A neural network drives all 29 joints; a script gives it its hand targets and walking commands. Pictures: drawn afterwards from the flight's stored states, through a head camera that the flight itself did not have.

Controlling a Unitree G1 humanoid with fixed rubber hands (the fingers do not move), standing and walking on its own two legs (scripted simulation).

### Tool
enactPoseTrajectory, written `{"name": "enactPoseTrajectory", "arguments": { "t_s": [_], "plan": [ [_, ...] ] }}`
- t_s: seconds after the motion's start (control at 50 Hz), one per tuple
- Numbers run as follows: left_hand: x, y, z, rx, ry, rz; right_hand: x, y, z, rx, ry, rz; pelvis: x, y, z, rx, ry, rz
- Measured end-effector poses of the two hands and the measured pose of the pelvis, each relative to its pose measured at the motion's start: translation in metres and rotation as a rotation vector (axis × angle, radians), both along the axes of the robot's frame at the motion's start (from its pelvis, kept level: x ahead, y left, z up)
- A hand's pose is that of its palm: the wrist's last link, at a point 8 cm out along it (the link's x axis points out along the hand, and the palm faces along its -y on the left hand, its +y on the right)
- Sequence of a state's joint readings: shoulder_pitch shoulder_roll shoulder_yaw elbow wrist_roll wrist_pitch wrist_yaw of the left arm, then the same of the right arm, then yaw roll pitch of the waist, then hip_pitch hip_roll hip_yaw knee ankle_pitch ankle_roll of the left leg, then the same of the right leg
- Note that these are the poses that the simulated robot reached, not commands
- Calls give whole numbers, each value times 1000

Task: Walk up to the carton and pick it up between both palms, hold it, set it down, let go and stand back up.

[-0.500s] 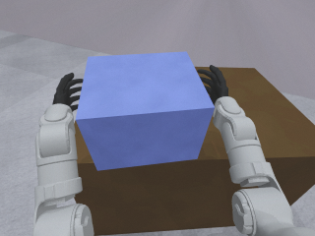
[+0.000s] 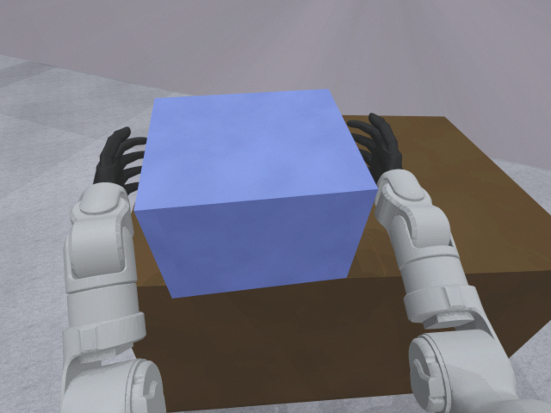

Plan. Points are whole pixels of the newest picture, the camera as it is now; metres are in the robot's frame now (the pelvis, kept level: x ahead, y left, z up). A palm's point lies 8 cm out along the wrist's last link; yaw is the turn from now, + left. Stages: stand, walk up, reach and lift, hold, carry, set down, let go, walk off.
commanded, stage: hold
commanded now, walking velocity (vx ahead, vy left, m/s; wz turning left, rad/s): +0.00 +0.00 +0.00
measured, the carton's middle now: (252, 190) +0.40 +0.01 +0.15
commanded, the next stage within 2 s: none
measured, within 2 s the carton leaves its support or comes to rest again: neither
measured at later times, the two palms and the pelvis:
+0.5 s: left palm (115, 184) +0.35 +0.19 +0.21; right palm (383, 168) +0.37 -0.17 +0.22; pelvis +0.00 +0.00 +0.00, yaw +0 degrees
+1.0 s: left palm (114, 188) +0.35 +0.19 +0.20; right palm (382, 171) +0.36 -0.17 +0.21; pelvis +0.00 +0.00 +0.00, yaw +0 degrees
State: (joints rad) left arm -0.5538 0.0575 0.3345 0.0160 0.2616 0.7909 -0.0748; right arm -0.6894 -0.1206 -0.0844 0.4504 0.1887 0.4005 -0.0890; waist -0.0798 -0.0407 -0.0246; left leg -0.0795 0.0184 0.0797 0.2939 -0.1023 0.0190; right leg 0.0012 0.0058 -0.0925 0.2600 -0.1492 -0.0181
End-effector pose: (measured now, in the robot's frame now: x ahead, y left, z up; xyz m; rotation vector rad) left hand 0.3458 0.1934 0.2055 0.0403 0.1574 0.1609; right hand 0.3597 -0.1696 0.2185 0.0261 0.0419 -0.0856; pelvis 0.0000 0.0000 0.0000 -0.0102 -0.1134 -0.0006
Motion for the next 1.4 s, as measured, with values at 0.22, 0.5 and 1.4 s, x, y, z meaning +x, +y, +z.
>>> {"name": "enactPoseTrajectory", "arguments": {
  "t_s": [0.22,0.5,1.4],
  "plan": [
    [1,1,2,-1,14,1,2,1,2,-3,14,1,-2,-3,0,0,-1,10],
    [7,-1,0,2,16,-6,5,-1,0,-6,16,-6,0,-1,0,2,-2,-1],
    [2,-3,-1,5,12,-4,2,-3,-3,7,10,-3,2,-2,0,1,0,8]
  ]
}}
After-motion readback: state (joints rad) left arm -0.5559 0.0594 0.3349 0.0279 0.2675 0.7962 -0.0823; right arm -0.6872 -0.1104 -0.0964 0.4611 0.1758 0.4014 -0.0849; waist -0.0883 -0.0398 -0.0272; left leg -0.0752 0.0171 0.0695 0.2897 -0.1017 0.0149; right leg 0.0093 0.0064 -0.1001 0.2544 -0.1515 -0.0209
